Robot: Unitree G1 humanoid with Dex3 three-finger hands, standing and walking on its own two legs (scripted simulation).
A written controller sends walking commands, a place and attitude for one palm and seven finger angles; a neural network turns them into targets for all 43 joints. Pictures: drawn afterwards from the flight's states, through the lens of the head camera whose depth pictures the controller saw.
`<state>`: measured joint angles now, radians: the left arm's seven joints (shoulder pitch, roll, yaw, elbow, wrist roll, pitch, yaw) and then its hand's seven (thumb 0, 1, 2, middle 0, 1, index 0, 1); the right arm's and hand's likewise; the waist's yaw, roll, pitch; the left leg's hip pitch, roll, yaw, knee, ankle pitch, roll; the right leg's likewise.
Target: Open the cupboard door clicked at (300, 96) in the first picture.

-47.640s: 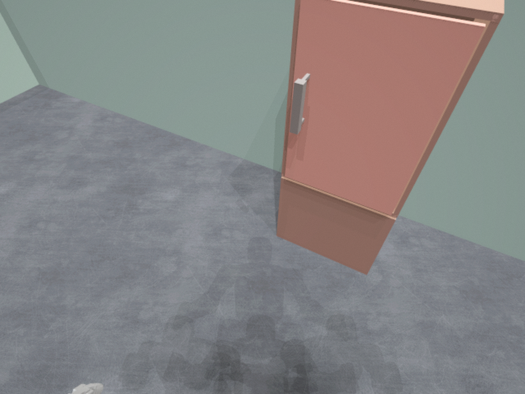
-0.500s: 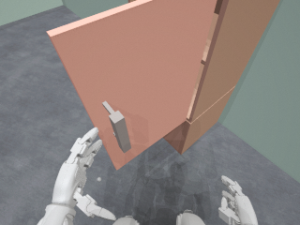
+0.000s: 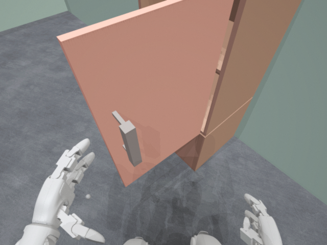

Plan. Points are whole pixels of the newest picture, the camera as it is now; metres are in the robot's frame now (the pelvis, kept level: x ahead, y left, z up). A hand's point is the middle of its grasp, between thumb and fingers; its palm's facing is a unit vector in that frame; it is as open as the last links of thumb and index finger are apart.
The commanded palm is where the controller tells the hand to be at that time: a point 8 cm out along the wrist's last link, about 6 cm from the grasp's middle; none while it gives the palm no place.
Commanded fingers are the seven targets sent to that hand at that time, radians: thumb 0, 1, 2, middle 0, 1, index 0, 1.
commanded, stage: draw the hand back to the body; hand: left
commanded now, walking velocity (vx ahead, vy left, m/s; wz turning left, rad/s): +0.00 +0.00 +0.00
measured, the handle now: (126, 139) +0.35 +0.12 +0.06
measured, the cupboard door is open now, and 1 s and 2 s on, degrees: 87 87 87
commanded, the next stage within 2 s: step back with the hand held close in 1.40 s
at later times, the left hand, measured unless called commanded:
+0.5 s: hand (36, 185) +0.20 +0.24 +0.14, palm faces +0.23 -0.91 -0.35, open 15.1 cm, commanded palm +0.17 +0.28 +0.17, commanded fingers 0.00 0.03 0.52 -0.17 -0.30 -0.17 -0.30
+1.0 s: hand out of the picture +0.22 +0.28 +0.22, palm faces +0.42 -0.80 -0.43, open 9.3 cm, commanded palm +0.18 +0.31 +0.24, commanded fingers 0.00 0.90 0.90 -0.20 -0.30 -0.20 -0.30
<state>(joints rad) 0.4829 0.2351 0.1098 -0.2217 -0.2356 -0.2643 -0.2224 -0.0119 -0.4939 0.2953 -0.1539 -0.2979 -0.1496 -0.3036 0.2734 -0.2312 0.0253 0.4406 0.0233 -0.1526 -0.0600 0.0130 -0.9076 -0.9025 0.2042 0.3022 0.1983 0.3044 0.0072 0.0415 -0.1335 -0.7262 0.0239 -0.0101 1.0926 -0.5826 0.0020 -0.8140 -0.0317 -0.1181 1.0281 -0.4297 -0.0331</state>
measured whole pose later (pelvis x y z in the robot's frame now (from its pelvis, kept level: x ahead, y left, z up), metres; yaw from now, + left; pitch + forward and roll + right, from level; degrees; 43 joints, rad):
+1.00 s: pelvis +0.03 +0.02 +0.08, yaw -2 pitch -4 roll -1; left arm 0.48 0.34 0.32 -0.40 -0.02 -0.08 0.11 0.01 0.57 0.75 -0.20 -0.30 -0.20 -0.30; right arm 0.21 -0.22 0.04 0.63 -0.02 -0.15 -0.06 0.01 -0.91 -0.90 0.21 0.30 0.20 0.30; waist 0.08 0.06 0.01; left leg -0.03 0.01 0.04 0.42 -0.33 0.02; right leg -0.13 -0.01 -0.07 0.40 -0.20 0.00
